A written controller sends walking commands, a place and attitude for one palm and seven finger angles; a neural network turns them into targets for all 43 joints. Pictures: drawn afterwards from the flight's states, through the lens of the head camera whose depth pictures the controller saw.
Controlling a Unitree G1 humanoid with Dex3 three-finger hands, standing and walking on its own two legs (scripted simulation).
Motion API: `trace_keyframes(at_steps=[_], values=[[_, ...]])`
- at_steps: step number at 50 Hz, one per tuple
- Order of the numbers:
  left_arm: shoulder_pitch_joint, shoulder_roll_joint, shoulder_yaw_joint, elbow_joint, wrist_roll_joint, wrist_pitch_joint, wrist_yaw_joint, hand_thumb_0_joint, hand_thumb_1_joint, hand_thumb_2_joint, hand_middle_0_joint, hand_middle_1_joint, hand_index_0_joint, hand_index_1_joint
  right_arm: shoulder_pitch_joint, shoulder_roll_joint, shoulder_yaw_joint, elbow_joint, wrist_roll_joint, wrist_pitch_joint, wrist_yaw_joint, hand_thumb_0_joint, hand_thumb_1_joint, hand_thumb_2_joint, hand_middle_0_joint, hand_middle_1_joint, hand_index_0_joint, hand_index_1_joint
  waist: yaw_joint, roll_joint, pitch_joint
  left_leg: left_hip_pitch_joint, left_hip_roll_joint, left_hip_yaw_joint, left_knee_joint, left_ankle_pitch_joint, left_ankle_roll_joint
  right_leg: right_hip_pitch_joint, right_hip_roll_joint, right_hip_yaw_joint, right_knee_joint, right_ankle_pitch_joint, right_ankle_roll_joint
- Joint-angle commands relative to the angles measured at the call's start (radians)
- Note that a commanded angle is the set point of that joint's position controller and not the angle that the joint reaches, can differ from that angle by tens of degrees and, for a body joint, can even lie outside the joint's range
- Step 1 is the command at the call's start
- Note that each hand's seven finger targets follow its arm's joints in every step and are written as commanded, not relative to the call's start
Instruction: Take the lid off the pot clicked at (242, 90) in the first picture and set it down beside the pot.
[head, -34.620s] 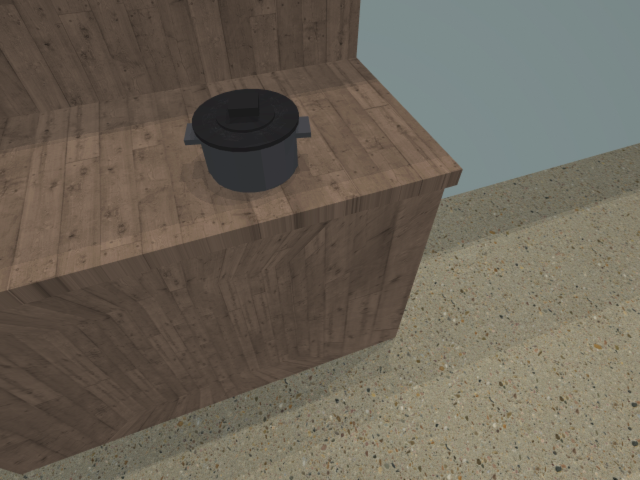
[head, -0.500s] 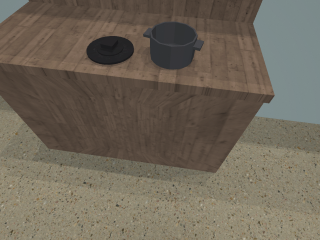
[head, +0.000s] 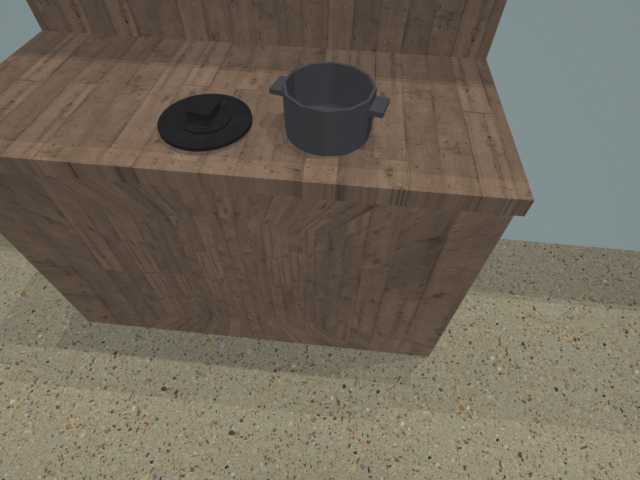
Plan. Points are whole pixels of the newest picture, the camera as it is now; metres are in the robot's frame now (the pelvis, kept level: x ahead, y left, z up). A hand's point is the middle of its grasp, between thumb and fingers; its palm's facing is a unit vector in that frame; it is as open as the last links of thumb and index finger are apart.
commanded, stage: let the arm hang, fingers relaxed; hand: left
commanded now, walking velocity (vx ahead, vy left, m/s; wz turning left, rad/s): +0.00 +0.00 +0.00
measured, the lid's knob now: (202, 109) +0.74 +0.26 +0.04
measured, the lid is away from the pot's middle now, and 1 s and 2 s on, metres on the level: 0.24 0.24 0.24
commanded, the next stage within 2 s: look to check the result in 0.94 s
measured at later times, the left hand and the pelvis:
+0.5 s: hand out of the picture +0.00 +0.18 -0.18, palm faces +0.03 -0.98 -0.19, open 7.3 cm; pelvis -0.01 +0.01 +0.00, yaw -1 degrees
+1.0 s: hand out of the picture -0.01 +0.18 -0.17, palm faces +0.03 -0.98 -0.20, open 7.3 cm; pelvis -0.02 +0.01 +0.01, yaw -1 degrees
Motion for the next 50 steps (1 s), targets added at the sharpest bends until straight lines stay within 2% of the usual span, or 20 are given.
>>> trace_keyframes(at_steps=[1, 3, 4, 10, 13, 14, 18, 21, 23, 24, 27, 30, 32, 33, 34, 35, 38, 40, 47, 50], values=[[0.076, 0.113, 0.029, -0.030, 0.002, -0.010, 0.008, 0.000, 0.900, 0.900, -0.200, -0.300, -0.200, -0.300, 0.098, -0.091, -0.022, -0.020, 0.003, -0.011, -0.005, 0.000, -0.900, -0.900, 0.200, 0.300, 0.200, 0.300, 0.006, -0.009, -0.064, 0.036, 0.081, -0.040, -0.031, 0.492, 0.032, 0.031, -0.085, 0.050, -0.038, 0.537, -0.059], [0.082, 0.111, 0.029, -0.024, 0.002, -0.011, 0.008, 0.000, 0.900, 0.900, -0.200, -0.300, -0.200, -0.300, 0.100, -0.090, -0.021, -0.015, 0.004, -0.011, -0.006, 0.000, -0.900, -0.900, 0.200, 0.300, 0.200, 0.300, 0.006, -0.010, -0.070, 0.042, 0.081, -0.037, -0.029, 0.489, 0.031, 0.035, -0.085, 0.052, -0.042, 0.540, -0.059], [0.078, 0.108, 0.029, -0.024, 0.004, -0.010, 0.009, 0.000, 0.900, 0.900, -0.200, -0.300, -0.200, -0.300, 0.103, -0.082, -0.021, -0.013, 0.006, -0.010, -0.006, 0.000, -0.900, -0.900, 0.200, 0.300, 0.200, 0.300, 0.002, -0.001, -0.043, 0.027, 0.079, -0.038, -0.035, 0.469, 0.031, 0.022, -0.082, 0.049, -0.046, 0.520, -0.058], [0.089, 0.095, 0.023, -0.007, 0.003, -0.007, 0.007, 0.000, 0.900, 0.900, -0.200, -0.300, -0.200, -0.300, 0.112, -0.076, -0.018, -0.001, 0.004, -0.008, -0.006, 0.000, -0.900, -0.900, 0.200, 0.300, 0.200, 0.300, 0.004, 0.004, -0.014, 0.024, 0.090, -0.050, -0.069, 0.397, 0.040, -0.007, -0.072, 0.047, -0.072, 0.422, -0.054], [0.099, 0.094, 0.020, 0.005, 0.003, -0.010, 0.006, 0.000, 0.900, 0.900, -0.200, -0.300, -0.200, -0.300, 0.122, -0.079, -0.016, 0.005, 0.006, -0.012, -0.006, 0.000, -0.900, -0.900, 0.200, 0.300, 0.200, 0.300, 0.004, -0.008, -0.036, 0.031, 0.088, -0.050, -0.068, 0.409, 0.041, 0.011, -0.073, 0.047, -0.075, 0.437, -0.051], [0.098, 0.092, 0.019, 0.006, 0.003, -0.008, 0.007, 0.000, 0.900, 0.900, -0.200, -0.300, -0.200, -0.300, 0.117, -0.073, -0.016, 0.006, 0.007, -0.011, -0.006, 0.000, -0.900, -0.900, 0.200, 0.300, 0.200, 0.300, 0.003, 0.003, -0.010, 0.025, 0.088, -0.050, -0.075, 0.386, 0.041, -0.010, -0.071, 0.049, -0.078, 0.413, -0.052], [0.113, 0.088, 0.017, 0.021, 0.003, -0.012, 0.006, 0.000, 0.900, 0.900, -0.200, -0.300, -0.200, -0.300, 0.124, -0.072, -0.015, 0.015, 0.007, -0.013, -0.006, 0.000, -0.900, -0.900, 0.200, 0.300, 0.200, 0.300, 0.004, -0.006, -0.024, 0.032, 0.089, -0.047, -0.078, 0.388, 0.043, -0.002, -0.072, 0.053, -0.084, 0.425, -0.050], [0.117, 0.083, 0.014, 0.026, 0.004, -0.010, 0.007, 0.000, 0.900, 0.900, -0.200, -0.300, -0.200, -0.300, 0.123, -0.066, -0.014, 0.019, 0.006, -0.013, -0.005, 0.000, -0.900, -0.900, 0.200, 0.300, 0.200, 0.300, 0.004, 0.002, 0.001, 0.016, 0.090, -0.052, -0.095, 0.344, 0.045, -0.017, -0.070, 0.052, -0.094, 0.384, -0.048], [0.126, 0.079, 0.014, 0.032, 0.004, -0.013, 0.007, 0.000, 0.900, 0.900, -0.200, -0.300, -0.200, -0.300, 0.127, -0.067, -0.014, 0.022, 0.007, -0.015, -0.006, 0.000, -0.900, -0.900, 0.200, 0.300, 0.200, 0.300, 0.002, -0.014, -0.020, 0.030, 0.090, -0.050, -0.090, 0.371, 0.045, -0.009, -0.070, 0.055, -0.090, 0.409, -0.048], [0.125, 0.079, 0.013, 0.033, 0.005, -0.012, 0.008, 0.000, 0.900, 0.900, -0.200, -0.300, -0.200, -0.300, 0.126, -0.067, -0.014, 0.022, 0.009, -0.014, -0.007, 0.000, -0.900, -0.900, 0.200, 0.300, 0.200, 0.300, 0.002, 0.005, -0.002, 0.030, 0.091, -0.050, -0.094, 0.369, 0.045, -0.026, -0.067, 0.051, -0.086, 0.395, -0.046], [0.127, 0.075, 0.013, 0.038, 0.004, -0.010, 0.006, 0.000, 0.900, 0.900, -0.200, -0.300, -0.200, -0.300, 0.128, -0.068, -0.012, 0.028, 0.007, -0.017, -0.008, 0.000, -0.900, -0.900, 0.200, 0.300, 0.200, 0.300, 0.005, 0.031, -0.007, 0.033, 0.099, -0.056, -0.105, 0.395, 0.050, -0.025, -0.063, 0.037, -0.079, 0.381, -0.041], [0.126, 0.068, 0.011, 0.042, 0.005, -0.007, 0.006, 0.000, 0.900, 0.900, -0.200, -0.300, -0.200, -0.300, 0.128, -0.065, -0.011, 0.029, 0.007, -0.016, -0.009, 0.000, -0.900, -0.900, 0.200, 0.300, 0.200, 0.300, 0.005, 0.023, 0.025, 0.010, 0.099, -0.064, -0.119, 0.352, 0.052, -0.038, -0.062, 0.037, -0.088, 0.342, -0.039], [0.130, 0.068, 0.011, 0.047, 0.004, -0.008, 0.006, 0.000, 0.900, 0.900, -0.200, -0.300, -0.200, -0.300, 0.128, -0.067, -0.010, 0.029, 0.006, -0.017, -0.009, 0.000, -0.900, -0.900, 0.200, 0.300, 0.200, 0.300, 0.007, 0.004, 0.006, 0.015, 0.098, -0.065, -0.117, 0.358, 0.053, -0.025, -0.063, 0.038, -0.088, 0.351, -0.038], [0.135, 0.064, 0.011, 0.049, 0.005, -0.009, 0.005, 0.000, 0.900, 0.900, -0.200, -0.300, -0.200, -0.300, 0.128, -0.067, -0.010, 0.030, 0.007, -0.019, -0.009, 0.000, -0.900, -0.900, 0.200, 0.300, 0.200, 0.300, 0.007, 0.014, 0.000, 0.021, 0.096, -0.063, -0.115, 0.366, 0.053, -0.026, -0.065, 0.038, -0.088, 0.360, -0.038], [0.127, 0.067, 0.011, 0.045, 0.006, -0.008, 0.007, 0.000, 0.900, 0.900, -0.200, -0.300, -0.200, -0.300, 0.127, -0.062, -0.011, 0.030, 0.008, -0.017, -0.008, 0.000, -0.900, -0.900, 0.200, 0.300, 0.200, 0.300, 0.005, 0.011, 0.021, 0.008, 0.097, -0.066, -0.122, 0.340, 0.052, -0.038, -0.062, 0.037, -0.089, 0.334, -0.038], [0.127, 0.066, 0.011, 0.045, 0.006, -0.007, 0.006, 0.000, 0.900, 0.900, -0.200, -0.300, -0.200, -0.300, 0.130, -0.065, -0.009, 0.032, 0.006, -0.017, -0.008, 0.000, -0.900, -0.900, 0.200, 0.300, 0.200, 0.300, 0.005, 0.022, 0.020, 0.005, 0.098, -0.070, -0.130, 0.331, 0.054, -0.036, -0.061, 0.035, -0.089, 0.323, -0.036], [0.134, 0.064, 0.010, 0.051, 0.005, -0.009, 0.005, 0.000, 0.900, 0.900, -0.200, -0.300, -0.200, -0.300, 0.127, -0.064, -0.009, 0.031, 0.006, -0.020, -0.008, 0.000, -0.900, -0.900, 0.200, 0.300, 0.200, 0.300, 0.007, 0.005, 0.000, 0.014, 0.095, -0.068, -0.124, 0.349, 0.054, -0.026, -0.065, 0.039, -0.090, 0.348, -0.036], [0.131, 0.064, 0.010, 0.050, 0.006, -0.008, 0.006, 0.000, 0.900, 0.900, -0.200, -0.300, -0.200, -0.300, 0.127, -0.060, -0.009, 0.033, 0.006, -0.018, -0.007, 0.000, -0.900, -0.900, 0.200, 0.300, 0.200, 0.300, 0.006, 0.003, 0.020, 0.002, 0.095, -0.071, -0.133, 0.310, 0.054, -0.039, -0.065, 0.040, -0.098, 0.318, -0.035], [0.134, 0.066, 0.013, 0.056, 0.005, -0.012, 0.007, 0.000, 0.900, 0.900, -0.200, -0.300, -0.200, -0.300, 0.133, -0.059, -0.008, 0.041, 0.007, -0.022, -0.008, 0.000, -0.900, -0.900, 0.200, 0.300, 0.200, 0.300, 0.006, 0.002, -0.012, 0.021, 0.093, -0.063, -0.120, 0.376, 0.050, -0.019, -0.070, 0.039, -0.088, 0.374, -0.036], [0.131, 0.063, 0.013, 0.056, 0.006, -0.010, 0.008, 0.000, 0.900, 0.900, -0.200, -0.300, -0.200, -0.300, 0.133, -0.055, -0.007, 0.044, 0.007, -0.020, -0.008, 0.000, -0.900, -0.900, 0.200, 0.300, 0.200, 0.300, 0.006, 0.004, 0.022, 0.002, 0.091, -0.065, -0.129, 0.347, 0.050, -0.033, -0.069, 0.039, -0.095, 0.347, -0.035]])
